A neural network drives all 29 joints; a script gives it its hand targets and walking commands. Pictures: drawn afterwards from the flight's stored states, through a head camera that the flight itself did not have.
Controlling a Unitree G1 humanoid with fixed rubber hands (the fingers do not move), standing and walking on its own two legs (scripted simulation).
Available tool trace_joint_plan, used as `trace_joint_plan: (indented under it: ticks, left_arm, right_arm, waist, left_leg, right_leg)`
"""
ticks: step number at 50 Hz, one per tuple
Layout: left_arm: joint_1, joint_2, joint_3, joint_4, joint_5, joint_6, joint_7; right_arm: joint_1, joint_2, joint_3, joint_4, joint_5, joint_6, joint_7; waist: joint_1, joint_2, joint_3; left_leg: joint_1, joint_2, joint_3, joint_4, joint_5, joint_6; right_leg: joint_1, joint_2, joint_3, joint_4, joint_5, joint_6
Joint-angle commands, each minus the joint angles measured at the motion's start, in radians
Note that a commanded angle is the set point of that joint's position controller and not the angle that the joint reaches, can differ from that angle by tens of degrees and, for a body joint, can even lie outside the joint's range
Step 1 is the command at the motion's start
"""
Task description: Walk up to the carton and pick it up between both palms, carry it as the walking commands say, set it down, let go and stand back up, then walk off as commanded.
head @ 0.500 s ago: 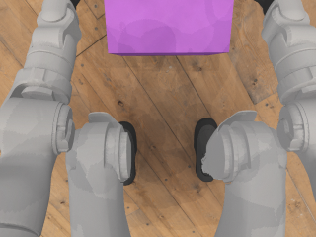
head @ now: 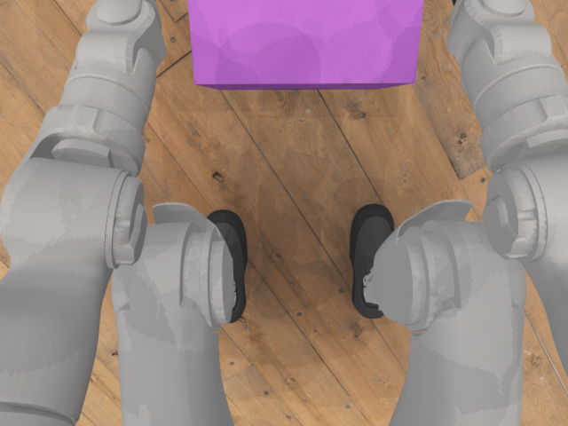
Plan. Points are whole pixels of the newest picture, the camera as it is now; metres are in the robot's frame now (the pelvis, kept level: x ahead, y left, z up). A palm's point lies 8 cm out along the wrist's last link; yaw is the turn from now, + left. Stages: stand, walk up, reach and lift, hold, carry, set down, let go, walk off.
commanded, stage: reach and lift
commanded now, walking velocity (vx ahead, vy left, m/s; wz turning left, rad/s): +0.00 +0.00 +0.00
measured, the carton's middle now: (302, 15) +0.52 +0.00 -0.27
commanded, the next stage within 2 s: none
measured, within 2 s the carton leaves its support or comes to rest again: leaves its support in 0.92 s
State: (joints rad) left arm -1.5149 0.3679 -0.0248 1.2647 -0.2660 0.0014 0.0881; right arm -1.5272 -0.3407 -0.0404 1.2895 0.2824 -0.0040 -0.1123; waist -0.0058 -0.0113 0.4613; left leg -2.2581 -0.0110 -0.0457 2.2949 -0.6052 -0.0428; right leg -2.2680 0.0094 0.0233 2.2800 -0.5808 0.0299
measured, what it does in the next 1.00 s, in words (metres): stands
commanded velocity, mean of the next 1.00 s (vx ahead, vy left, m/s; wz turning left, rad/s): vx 0.00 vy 0.00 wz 0.00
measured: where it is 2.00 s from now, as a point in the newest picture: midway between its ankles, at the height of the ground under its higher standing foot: (298, 281)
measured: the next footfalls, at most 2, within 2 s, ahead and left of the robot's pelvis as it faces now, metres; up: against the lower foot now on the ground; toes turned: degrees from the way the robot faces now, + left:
none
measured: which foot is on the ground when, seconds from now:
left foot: down 0.00-1.00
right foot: down 0.00-1.00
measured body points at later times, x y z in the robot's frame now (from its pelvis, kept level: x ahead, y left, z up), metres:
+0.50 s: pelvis +0.00 +0.00 -0.01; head +0.37 +0.01 +0.24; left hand +0.55 +0.17 -0.20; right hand +0.55 -0.17 -0.19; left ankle +0.11 +0.13 -0.31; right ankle +0.11 -0.13 -0.31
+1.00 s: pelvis -0.01 +0.00 +0.00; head +0.36 +0.01 +0.25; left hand +0.54 +0.17 -0.18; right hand +0.55 -0.17 -0.18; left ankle +0.11 +0.13 -0.31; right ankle +0.11 -0.13 -0.31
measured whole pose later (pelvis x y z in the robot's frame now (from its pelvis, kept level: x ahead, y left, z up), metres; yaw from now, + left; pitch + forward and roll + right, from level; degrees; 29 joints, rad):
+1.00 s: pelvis -0.01 +0.00 +0.00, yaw +0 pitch +28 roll +0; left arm -1.48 0.36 -0.09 1.13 -0.31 0.14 0.15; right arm -1.50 -0.35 -0.03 1.16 0.27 0.14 -0.18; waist 0.00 -0.01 0.52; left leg -2.19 -0.05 -0.05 2.30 -0.60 -0.06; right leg -2.20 0.05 0.05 2.29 -0.58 0.06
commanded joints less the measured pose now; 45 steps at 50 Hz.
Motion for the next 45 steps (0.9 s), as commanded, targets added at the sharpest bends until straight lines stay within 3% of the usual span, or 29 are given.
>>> trace_joint_plan:
  ticks: [1, 2, 5, 6, 7, 10, 12, 13, 14, 15, 18, 19, 20, 22, 26, 28, 29, 30, 31, 32, 33, 34, 36, 40, 41, 42, 43, 44, 45]
  left_arm:
    - [-0.297, -0.137, -0.047, -0.173, -0.006, -0.050, -0.043]
    - [-0.287, -0.109, -0.038, -0.157, 0.007, -0.048, -0.043]
    - [-0.360, -0.293, -0.084, -0.151, -0.017, -0.040, -0.090]
    - [-0.404, -0.294, -0.081, -0.201, -0.011, -0.041, -0.092]
    - [-0.393, -0.400, -0.098, -0.163, -0.005, -0.028, -0.112]
    - [-0.438, -0.620, -0.110, -0.177, 0.029, 0.001, -0.171]
    - [-0.514, -0.691, -0.114, -0.248, 0.022, 0.013, -0.196]
    - [-0.505, -0.669, -0.112, -0.262, 0.005, 0.015, -0.204]
    - [-0.455, -0.688, -0.074, -0.206, 0.049, 0.036, -0.222]
    - [-0.447, -0.757, -0.106, -0.224, 0.024, 0.041, -0.234]
    - [-0.460, -0.823, -0.114, -0.289, 0.037, 0.047, -0.250]
    - [-0.448, -0.815, -0.100, -0.242, 0.031, 0.055, -0.248]
    - [-0.445, -0.834, -0.094, -0.284, 0.029, 0.053, -0.258]
    - [-0.421, -0.836, -0.116, -0.268, 0.019, 0.048, -0.256]
    - [-0.414, -0.892, -0.118, -0.293, 0.016, 0.063, -0.267]
    - [-0.402, -0.869, -0.097, -0.276, 0.031, 0.066, -0.267]
    - [-0.370, -0.885, -0.082, -0.248, 0.024, 0.067, -0.266]
    - [-0.403, -0.872, -0.097, -0.269, 0.026, 0.067, -0.270]
    - [-0.435, -0.862, -0.112, -0.314, 0.002, 0.055, -0.272]
    - [-0.446, -0.876, -0.130, -0.301, 0.015, 0.060, -0.265]
    - [-0.422, -0.910, -0.142, -0.310, -0.006, 0.061, -0.265]
    - [-0.435, -0.923, -0.157, -0.335, -0.011, 0.058, -0.259]
    - [-0.477, -0.892, -0.172, -0.362, -0.038, 0.055, -0.260]
    - [-0.518, -0.910, -0.198, -0.489, -0.052, 0.050, -0.233]
    - [-0.544, -0.928, -0.217, -0.489, -0.065, 0.049, -0.230]
    - [-0.588, -0.910, -0.216, -0.569, -0.091, 0.041, -0.227]
    - [-0.617, -0.913, -0.225, -0.560, -0.106, 0.053, -0.234]
    - [-0.661, -0.884, -0.230, -0.594, -0.089, 0.053, -0.224]
    - [-0.668, -0.901, -0.246, -0.560, -0.102, 0.053, -0.225]
  right_arm:
    - [-0.222, 0.160, 0.049, -0.151, 0.000, -0.049, 0.033]
    - [-0.238, 0.151, 0.050, -0.166, 0.016, -0.045, 0.037]
    - [-0.289, 0.319, 0.073, -0.164, -0.003, -0.034, 0.069]
    - [-0.292, 0.381, 0.071, -0.174, 0.004, -0.025, 0.079]
    - [-0.336, 0.451, 0.105, -0.170, 0.009, -0.023, 0.102]
    - [-0.410, 0.635, 0.123, -0.220, -0.010, 0.003, 0.166]
    - [-0.456, 0.725, 0.118, -0.230, -0.022, 0.026, 0.199]
    - [-0.448, 0.747, 0.119, -0.236, -0.034, 0.030, 0.205]
    - [-0.424, 0.775, 0.114, -0.235, -0.049, 0.048, 0.224]
    - [-0.433, 0.753, 0.100, -0.248, -0.063, 0.046, 0.226]
    - [-0.390, 0.851, 0.084, -0.220, -0.055, 0.063, 0.253]
    - [-0.419, 0.840, 0.094, -0.258, -0.050, 0.059, 0.253]
    - [-0.419, 0.854, 0.125, -0.287, -0.046, 0.059, 0.261]
    - [-0.405, 0.873, 0.108, -0.262, -0.029, 0.059, 0.261]
    - [-0.406, 0.885, 0.117, -0.273, -0.033, 0.065, 0.275]
    - [-0.436, 0.871, 0.112, -0.272, -0.034, 0.070, 0.272]
    - [-0.390, 0.879, 0.115, -0.273, -0.054, 0.074, 0.269]
    - [-0.406, 0.889, 0.113, -0.274, -0.042, 0.077, 0.269]
    - [-0.390, 0.908, 0.135, -0.284, -0.035, 0.077, 0.275]
    - [-0.396, 0.946, 0.121, -0.271, -0.019, 0.076, 0.279]
    - [-0.447, 0.909, 0.133, -0.330, -0.007, 0.065, 0.272]
    - [-0.464, 0.949, 0.149, -0.335, 0.013, 0.063, 0.272]
    - [-0.433, 0.933, 0.153, -0.342, -0.010, 0.077, 0.260]
    - [-0.474, 0.995, 0.191, -0.402, 0.024, 0.077, 0.250]
    - [-0.500, 1.005, 0.175, -0.404, 0.040, 0.072, 0.246]
    - [-0.493, 0.971, 0.197, -0.452, 0.034, 0.073, 0.236]
    - [-0.548, 0.975, 0.213, -0.510, 0.033, 0.073, 0.226]
    - [-0.555, 0.987, 0.196, -0.474, 0.051, 0.085, 0.226]
    - [-0.530, 0.990, 0.185, -0.435, 0.030, 0.090, 0.221]
  waist:
    - [-0.005, 0.041, -1.249]
    - [0.031, 0.037, -1.256]
    - [-0.022, 0.019, -1.218]
    - [-0.015, 0.037, -1.246]
    - [-0.001, 0.020, -1.205]
    - [0.021, 0.066, -1.158]
    - [0.010, 0.040, -1.180]
    - [-0.015, -0.010, -1.161]
    - [0.021, 0.008, -1.114]
    - [-0.025, 0.021, -1.148]
    - [0.003, 0.058, -1.135]
    - [-0.010, 0.004, -1.104]
    - [0.018, -0.006, -1.135]
    - [0.042, 0.034, -1.123]
    - [0.011, 0.011, -1.115]
    - [0.043, 0.016, -1.089]
    - [-0.002, -0.030, -1.084]
    - [0.014, -0.003, -1.068]
    - [0.019, -0.036, -1.101]
    - [0.036, 0.018, -1.128]
    - [0.022, 0.023, -1.188]
    - [0.050, 0.039, -1.248]
    - [-0.001, 0.004, -1.285]
    - [0.012, 0.005, -1.503]
    - [0.021, 0.053, -1.537]
    - [-0.030, -0.023, -1.625]
    - [0.008, -0.013, -1.709]
    - [0.010, 0.025, -1.710]
    - [-0.024, 0.022, -1.644]
  left_leg:
    - [0.534, -0.035, 0.065, -0.188, 0.458, 0.003]
    - [0.558, -0.031, 0.070, -0.174, 0.452, 0.004]
    - [0.530, -0.044, 0.066, -0.165, 0.439, 0.008]
    - [0.512, -0.044, 0.070, -0.163, 0.406, 0.010]
    - [0.503, -0.052, 0.068, -0.183, 0.411, 0.013]
    - [0.508, -0.054, 0.069, -0.189, 0.394, 0.016]
    - [0.544, -0.066, 0.071, -0.170, 0.422, 0.022]
    - [0.526, -0.072, 0.069, -0.178, 0.387, 0.030]
    - [0.466, -0.065, 0.103, -0.159, 0.353, 0.025]
    - [0.498, -0.074, 0.087, -0.170, 0.382, 0.024]
    - [0.476, -0.086, 0.104, -0.166, 0.408, 0.019]
    - [0.491, -0.080, 0.087, -0.177, 0.405, 0.031]
    - [0.468, -0.083, 0.100, -0.143, 0.450, 0.027]
    - [0.475, -0.082, 0.112, -0.156, 0.430, 0.024]
    - [0.463, -0.089, 0.089, -0.162, 0.465, 0.033]
    - [0.476, -0.093, 0.101, -0.169, 0.446, 0.034]
    - [0.452, -0.087, 0.086, -0.167, 0.397, 0.050]
    - [0.442, -0.085, 0.096, -0.161, 0.409, 0.043]
    - [0.465, -0.086, 0.101, -0.148, 0.455, 0.043]
    - [0.487, -0.080, 0.106, -0.155, 0.454, 0.041]
    - [0.531, -0.088, 0.090, -0.168, 0.487, 0.039]
    - [0.565, -0.095, 0.093, -0.158, 0.520, 0.037]
    - [0.568, -0.090, 0.097, -0.149, 0.490, 0.038]
    - [0.711, -0.090, 0.094, -0.182, 0.558, 0.033]
    - [0.706, -0.097, 0.112, -0.162, 0.573, 0.026]
    - [0.723, -0.101, 0.107, -0.161, 0.539, 0.036]
    - [0.771, -0.108, 0.121, -0.157, 0.599, 0.021]
    - [0.780, -0.099, 0.123, -0.187, 0.519, 0.028]
    - [0.726, -0.099, 0.120, -0.171, 0.525, 0.023]
  right_leg:
    - [0.591, 0.056, -0.052, -0.180, 0.471, 0.011]
    - [0.588, 0.053, -0.049, -0.180, 0.453, 0.014]
    - [0.582, 0.064, -0.051, -0.174, 0.437, 0.006]
    - [0.601, 0.072, -0.047, -0.158, 0.443, 0.001]
    - [0.559, 0.074, -0.063, -0.177, 0.435, 0.004]
    - [0.505, 0.093, -0.069, -0.168, 0.401, -0.009]
    - [0.487, 0.093, -0.072, -0.152, 0.395, -0.013]
    - [0.478, 0.093, -0.098, -0.156, 0.375, 0.003]
    - [0.468, 0.094, -0.076, -0.180, 0.347, 0.002]
    - [0.482, 0.085, -0.103, -0.151, 0.372, -0.005]
    - [0.460, 0.103, -0.099, -0.149, 0.399, -0.005]
    - [0.450, 0.097, -0.112, -0.155, 0.391, -0.007]
    - [0.462, 0.099, -0.091, -0.150, 0.425, -0.011]
    - [0.469, 0.108, -0.086, -0.149, 0.412, -0.009]
    - [0.458, 0.107, -0.097, -0.144, 0.438, -0.013]
    - [0.456, 0.101, -0.096, -0.134, 0.413, -0.004]
    - [0.451, 0.103, -0.104, -0.145, 0.377, -0.004]
    - [0.471, 0.100, -0.096, -0.137, 0.397, -0.008]
    - [0.499, 0.102, -0.086, -0.146, 0.433, -0.005]
    - [0.452, 0.117, -0.089, -0.138, 0.422, -0.008]
    - [0.502, 0.114, -0.101, -0.126, 0.452, -0.012]
    - [0.527, 0.111, -0.098, -0.108, 0.488, -0.008]
    - [0.536, 0.110, -0.097, -0.125, 0.466, -0.019]
    - [0.608, 0.120, -0.119, -0.128, 0.517, -0.006]
    - [0.628, 0.118, -0.110, -0.117, 0.527, -0.014]
    - [0.700, 0.116, -0.125, -0.144, 0.509, -0.003]
    - [0.783, 0.114, -0.102, -0.153, 0.574, -0.009]
    - [0.776, 0.114, -0.110, -0.154, 0.502, -0.013]
    - [0.754, 0.107, -0.107, -0.153, 0.521, -0.019]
